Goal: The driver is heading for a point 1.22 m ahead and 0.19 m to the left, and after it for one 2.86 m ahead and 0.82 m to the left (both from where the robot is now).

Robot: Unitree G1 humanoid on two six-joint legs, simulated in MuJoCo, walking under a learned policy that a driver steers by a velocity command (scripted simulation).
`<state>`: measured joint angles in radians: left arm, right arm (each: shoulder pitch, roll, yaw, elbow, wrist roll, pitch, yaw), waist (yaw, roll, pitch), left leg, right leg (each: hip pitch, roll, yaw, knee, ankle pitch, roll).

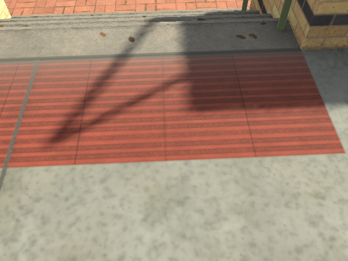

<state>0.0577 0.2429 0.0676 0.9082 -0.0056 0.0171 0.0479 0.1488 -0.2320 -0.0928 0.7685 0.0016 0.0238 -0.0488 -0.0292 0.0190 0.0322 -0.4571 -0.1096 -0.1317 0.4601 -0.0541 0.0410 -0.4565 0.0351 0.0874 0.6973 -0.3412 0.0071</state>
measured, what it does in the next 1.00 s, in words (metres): walks ahead, turning left: right foot, then left foot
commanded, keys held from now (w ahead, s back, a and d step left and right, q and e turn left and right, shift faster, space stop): q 0.58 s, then no key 0.04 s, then e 0.14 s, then w+e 0.24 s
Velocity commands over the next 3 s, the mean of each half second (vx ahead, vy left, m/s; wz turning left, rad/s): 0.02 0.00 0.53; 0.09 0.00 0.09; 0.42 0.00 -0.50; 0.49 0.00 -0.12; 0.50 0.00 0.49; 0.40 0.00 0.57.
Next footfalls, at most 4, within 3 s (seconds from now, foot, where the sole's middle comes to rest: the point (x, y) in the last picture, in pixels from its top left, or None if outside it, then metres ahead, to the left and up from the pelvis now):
0.04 right None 0.09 -0.13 -0.77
0.50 left None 0.06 0.14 -0.77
1.08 right None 0.21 -0.07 -0.77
1.52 left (137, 230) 0.56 0.16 -0.77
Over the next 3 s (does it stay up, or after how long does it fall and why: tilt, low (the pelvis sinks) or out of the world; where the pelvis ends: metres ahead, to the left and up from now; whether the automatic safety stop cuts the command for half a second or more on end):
stays up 1.14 0.11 -0.01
